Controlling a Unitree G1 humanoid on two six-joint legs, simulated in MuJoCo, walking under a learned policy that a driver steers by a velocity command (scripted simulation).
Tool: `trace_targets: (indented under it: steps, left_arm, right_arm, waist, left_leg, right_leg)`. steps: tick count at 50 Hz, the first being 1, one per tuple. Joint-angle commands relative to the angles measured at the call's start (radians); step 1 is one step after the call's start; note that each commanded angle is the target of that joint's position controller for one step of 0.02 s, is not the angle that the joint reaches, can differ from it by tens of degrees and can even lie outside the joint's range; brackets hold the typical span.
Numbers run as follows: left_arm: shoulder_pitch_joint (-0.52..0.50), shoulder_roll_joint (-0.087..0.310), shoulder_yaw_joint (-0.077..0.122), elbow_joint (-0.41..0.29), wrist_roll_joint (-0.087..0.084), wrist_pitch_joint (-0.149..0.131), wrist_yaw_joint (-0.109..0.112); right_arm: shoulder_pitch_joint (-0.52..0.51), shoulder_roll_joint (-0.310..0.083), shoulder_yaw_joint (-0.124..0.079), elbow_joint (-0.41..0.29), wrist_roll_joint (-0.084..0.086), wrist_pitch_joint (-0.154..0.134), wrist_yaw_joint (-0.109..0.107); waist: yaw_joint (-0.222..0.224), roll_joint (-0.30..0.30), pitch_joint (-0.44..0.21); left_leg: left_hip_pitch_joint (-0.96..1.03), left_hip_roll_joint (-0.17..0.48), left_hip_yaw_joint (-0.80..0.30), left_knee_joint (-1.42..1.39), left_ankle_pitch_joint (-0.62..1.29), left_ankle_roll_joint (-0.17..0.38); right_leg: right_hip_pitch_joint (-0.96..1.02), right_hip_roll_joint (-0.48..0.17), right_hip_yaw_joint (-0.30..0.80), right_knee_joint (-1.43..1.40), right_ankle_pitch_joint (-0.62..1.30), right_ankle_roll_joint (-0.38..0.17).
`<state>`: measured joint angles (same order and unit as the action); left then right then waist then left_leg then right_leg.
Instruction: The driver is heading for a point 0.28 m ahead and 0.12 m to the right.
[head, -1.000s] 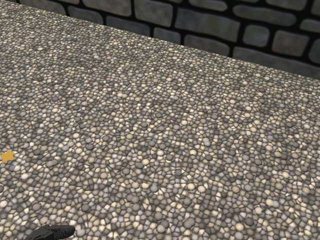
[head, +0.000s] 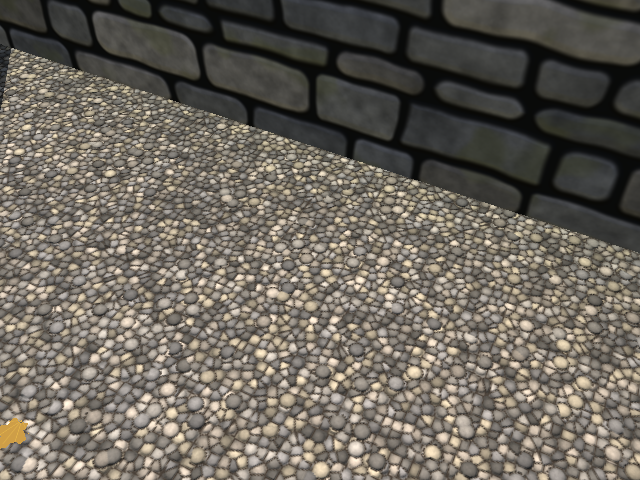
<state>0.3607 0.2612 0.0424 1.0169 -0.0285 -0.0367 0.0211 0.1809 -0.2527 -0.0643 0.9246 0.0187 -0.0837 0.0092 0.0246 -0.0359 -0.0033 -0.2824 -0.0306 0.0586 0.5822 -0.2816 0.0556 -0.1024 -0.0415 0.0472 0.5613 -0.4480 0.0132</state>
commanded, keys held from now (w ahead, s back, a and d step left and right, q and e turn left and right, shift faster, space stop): w+e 0.22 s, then no key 0.78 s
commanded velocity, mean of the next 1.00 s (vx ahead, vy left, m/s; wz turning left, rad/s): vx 0.18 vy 0.00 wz -0.17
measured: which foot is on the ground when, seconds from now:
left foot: down 0.00-0.42, up 0.44-0.78, down 0.80-1.00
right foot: down 0.00-0.02, up 0.04-0.40, down 0.42-1.00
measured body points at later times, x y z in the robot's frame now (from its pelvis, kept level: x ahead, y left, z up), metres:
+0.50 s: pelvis +0.18 -0.06 -0.01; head +0.22 -0.08 +0.44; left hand +0.41 +0.15 -0.11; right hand +0.14 -0.33 -0.15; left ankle +0.04 +0.10 -0.65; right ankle +0.28 -0.16 -0.73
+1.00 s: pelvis +0.26 -0.07 +0.01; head +0.27 -0.06 +0.46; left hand +0.40 +0.16 -0.13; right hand +0.27 -0.34 -0.13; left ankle +0.28 +0.06 -0.73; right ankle +0.28 -0.17 -0.73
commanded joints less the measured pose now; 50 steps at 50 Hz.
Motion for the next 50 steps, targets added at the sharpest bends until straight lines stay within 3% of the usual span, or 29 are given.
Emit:
trace_targets:
  steps: [1,2,3,4,5,6,7,11,14,17,18,20,21,22,23,24,25,26,27,29,31,36,39,40,41,42,43,45,50]
  left_arm:
    - [-0.17,0.075,0.008,-0.142,0.003,-0.04,0.002]
    - [-0.16,0.108,0.019,-0.137,-0.003,-0.051,0.003]
    - [-0.126,0.121,0.03,-0.123,-0.025,-0.052,-0.004]
    - [-0.118,0.106,0.029,-0.115,-0.034,-0.049,-0.009]
    - [-0.14,0.093,0.032,-0.117,-0.03,-0.042,-0.012]
    - [-0.155,0.084,0.036,-0.122,-0.022,-0.034,-0.016]
    - [-0.149,0.066,0.035,-0.12,-0.016,-0.027,-0.025]
    - [-0.252,0.021,0.02,-0.187,-0.004,-0.011,-0.043]
    - [-0.342,0.001,0.006,-0.235,0.018,-0.016,-0.052]
    - [-0.337,0.034,0.015,-0.252,0.017,-0.009,-0.061]
    - [-0.302,0.058,0.024,-0.246,0.02,-0.008,-0.062]
    - [-0.117,0.127,0.06,-0.186,0.028,-0.008,-0.057]
    - [-0.049,0.19,0.081,-0.17,0.034,-0.002,-0.04]
    - [-0.014,0.257,0.082,-0.166,0.056,0.008,-0.023]
    - [-0.001,0.202,0.059,-0.169,0.048,0.004,-0.031]
    - [-0.077,0.173,0.053,-0.181,0.032,0.001,-0.038]
    - [-0.172,0.14,0.045,-0.19,0.018,-0.004,-0.038]
    - [-0.235,0.101,0.031,-0.198,0.023,-0.01,-0.037]
    - [-0.278,0.084,0.025,-0.198,0.034,-0.015,-0.037]
    - [-0.305,0.089,0.027,-0.188,0.057,-0.021,-0.038]
    - [-0.312,0.09,0.026,-0.177,0.062,-0.024,-0.03]
    - [-0.308,0.104,0.024,-0.152,0.047,-0.001,-0.006]
    - [-0.285,0.071,0.01,-0.125,0.032,0.01,-0.002]
    - [-0.25,0.059,0.005,-0.111,0.035,0.011,-0.004]
    - [-0.213,0.071,0.013,-0.112,0.036,0.012,-0.004]
    - [-0.242,0.077,0.013,-0.114,0.042,0.015,0.001]
    - [-0.251,0.072,0.013,-0.115,0.043,0.017,0.003]
    - [-0.232,0.067,0.012,-0.099,0.041,0.021,0.007]
    - [-0.234,0.062,0.011,-0.07,0.035,0.019,-0.002]
  right_arm:
    - [0.291,-0.265,-0.082,0.038,-0.003,-0.031,0.004]
    - [0.299,-0.182,-0.053,0.038,-0.018,-0.033,0.002]
    - [0.236,-0.122,-0.032,0.025,-0.022,-0.035,-0.001]
    - [0.175,-0.099,-0.023,0.006,-0.018,-0.036,-0.002]
    - [0.135,-0.082,-0.015,0.0,-0.012,-0.034,-0.002]
    - [0.116,-0.067,-0.008,0.0,-0.018,-0.031,-0.004]
    - [0.119,-0.063,-0.005,0.002,-0.027,-0.028,-0.006]
    - [0.123,-0.134,-0.019,0.01,-0.035,-0.02,-0.028]
    - [0.129,-0.154,-0.021,0.024,-0.024,-0.009,-0.037]
    - [0.148,-0.172,-0.026,0.052,-0.004,0.002,-0.035]
    - [0.129,-0.18,-0.029,0.052,0.002,0.004,-0.036]
    - [0.09,-0.177,-0.027,0.047,0.007,0.011,-0.035]
    - [0.123,-0.162,-0.02,0.044,-0.01,0.009,-0.033]
    - [0.234,-0.053,0.014,0.035,-0.05,0.006,-0.021]
    - [0.314,-0.046,0.021,0.081,-0.013,0.002,-0.01]
    - [0.215,-0.108,0.001,0.06,0.022,0.006,-0.008]
    - [0.13,-0.105,0.002,0.032,0.024,0.012,-0.018]
    - [0.09,-0.105,-0.002,0.034,0.006,0.024,-0.035]
    - [0.099,-0.107,-0.008,0.037,-0.007,0.043,-0.049]
    - [0.135,-0.085,-0.008,0.048,-0.015,0.069,-0.061]
    - [0.126,-0.074,-0.006,0.049,-0.019,0.08,-0.071]
    - [0.044,-0.086,-0.006,0.044,-0.022,0.097,-0.064]
    - [0.051,-0.073,-0.002,0.067,-0.04,0.092,-0.052]
    - [0.049,-0.093,-0.001,0.062,-0.047,0.089,-0.052]
    - [0.02,-0.162,-0.015,0.063,-0.035,0.087,-0.055]
    - [0.011,-0.132,-0.011,0.072,-0.027,0.079,-0.052]
    - [-0.003,-0.096,-0.001,0.075,-0.032,0.069,-0.05]
    - [-0.032,-0.084,0.004,0.077,-0.035,0.053,-0.046]
    - [0.015,-0.092,0.007,0.108,-0.023,0.044,-0.048]
  waist:
    - [-0.174,0.284,-0.049]
    - [-0.163,0.243,-0.05]
    - [-0.111,0.155,-0.001]
    - [-0.081,0.123,0.022]
    - [-0.071,0.106,0.071]
    - [-0.063,0.128,0.083]
    - [-0.058,0.136,0.074]
    - [-0.067,0.092,0.105]
    - [-0.076,0.093,0.12]
    - [-0.046,0.128,0.079]
    - [-0.015,0.139,0.052]
    - [0.094,0.116,-0.06]
    - [0.113,0.039,-0.119]
    - [0.041,-0.22,-0.27]
    - [0.041,-0.171,-0.472]
    - [0.046,-0.09,-0.351]
    - [0.025,-0.05,-0.2]
    - [0.004,0.013,-0.126]
    - [-0.031,0.007,-0.099]
    - [-0.065,-0.034,-0.09]
    - [-0.073,-0.051,-0.092]
    - [-0.054,-0.069,-0.068]
    - [-0.075,-0.026,-0.015]
    - [-0.064,0.009,0.005]
    - [-0.007,0.1,0.039]
    - [-0.017,0.132,0.048]
    - [-0.013,0.144,0.041]
    - [-0.003,0.148,0.024]
    - [-0.025,0.07,-0.025]
  left_leg:
    - [0.511,0.312,-0.525,-0.298,0.036,0.181]
    - [0.53,0.414,-0.652,-0.332,0.157,0.219]
    - [0.48,0.414,-0.545,-0.321,0.188,0.194]
    - [0.435,0.381,-0.441,-0.344,0.159,0.16]
    - [0.393,0.349,-0.34,-0.376,0.176,0.128]
    - [0.352,0.314,-0.246,-0.393,0.217,0.093]
    - [0.33,0.282,-0.177,-0.4,0.269,0.08]
    - [0.262,0.279,-0.054,-0.465,0.3,0.101]
    - [0.184,0.247,0.05,-0.433,0.518,0.092]
    - [0.231,0.279,0.066,-0.346,0.707,0.079]
    - [0.251,0.284,0.068,-0.289,0.798,0.066]
    - [0.242,0.239,0.091,-0.056,0.845,0.015]
    - [0.117,0.181,0.109,0.135,0.641,-0.036]
    - [-0.175,0.04,0.108,0.531,-0.241,-0.1]
    - [-0.179,0.001,-0.117,0.721,-0.457,-0.113]
    - [-0.219,0.042,-0.143,0.753,-0.406,-0.107]
    - [-0.287,0.08,-0.108,0.715,-0.342,-0.099]
    - [-0.264,0.113,-0.107,0.652,-0.274,-0.098]
    - [-0.181,0.135,-0.117,0.59,-0.221,-0.096]
    - [-0.07,0.129,-0.107,0.484,-0.174,-0.09]
    - [-0.027,0.125,-0.1,0.345,-0.163,-0.09]
    - [0.062,0.103,-0.079,0.11,-0.015,-0.083]
    - [0.164,0.091,-0.06,-0.1,0.091,-0.051]
    - [0.17,0.14,-0.114,-0.163,0.115,-0.03]
    - [0.084,0.156,-0.131,-0.168,0.0,0.0]
    - [-0.025,0.14,-0.132,-0.205,-0.122,0.002]
    - [-0.068,0.135,-0.131,-0.235,-0.142,-0.016]
    - [-0.059,0.126,-0.122,-0.241,-0.053,-0.048]
    - [0.042,0.11,-0.101,-0.188,0.143,-0.045]
  right_leg:
    - [-0.513,0.075,-0.031,0.384,0.19,-0.029]
    - [-0.628,0.082,0.083,0.582,-0.105,-0.032]
    - [-0.658,0.03,0.137,0.661,-0.065,-0.061]
    - [-0.663,-0.009,0.132,0.654,0.023,-0.078]
    - [-0.678,-0.035,0.125,0.606,0.095,-0.085]
    - [-0.649,-0.061,0.105,0.557,0.154,-0.084]
    - [-0.616,-0.062,0.076,0.535,0.195,-0.076]
    - [-0.622,-0.072,0.011,0.351,0.31,-0.027]
    - [-0.483,-0.03,-0.077,0.137,0.406,-0.024]
    - [-0.375,0.005,-0.088,0.064,0.42,-0.058]
    - [-0.325,0.026,-0.091,0.046,0.408,-0.08]
    - [-0.08,0.08,-0.11,-0.045,0.501,-0.131]
    - [0.11,0.009,-0.027,-0.048,0.795,-0.156]
    - [0.424,-0.267,0.301,0.028,1.227,-0.323]
    - [0.436,-0.385,0.523,-0.074,1.145,-0.444]
    - [0.298,-0.321,0.414,-0.139,0.968,-0.401]
    - [0.17,-0.27,0.313,-0.173,0.806,-0.341]
    - [0.03,-0.234,0.255,-0.215,0.727,-0.3]
    - [-0.09,-0.208,0.205,-0.25,0.671,-0.275]
    - [-0.205,-0.179,0.161,-0.296,0.602,-0.263]
    - [-0.241,-0.163,0.128,-0.315,0.543,-0.266]
    - [-0.279,-0.143,0.143,-0.38,0.085,-0.225]
    - [-0.325,-0.094,0.121,-0.355,-0.088,-0.146]
    - [-0.329,-0.066,0.107,-0.323,-0.095,-0.105]
    - [-0.306,-0.007,0.047,-0.3,-0.046,-0.075]
    - [-0.208,0.019,0.006,-0.255,0.032,-0.058]
    - [-0.14,0.02,0.0,-0.218,0.098,-0.059]
    - [-0.097,0.018,-0.007,-0.183,0.184,-0.076]
    - [-0.076,0.011,-0.011,-0.158,0.366,-0.088]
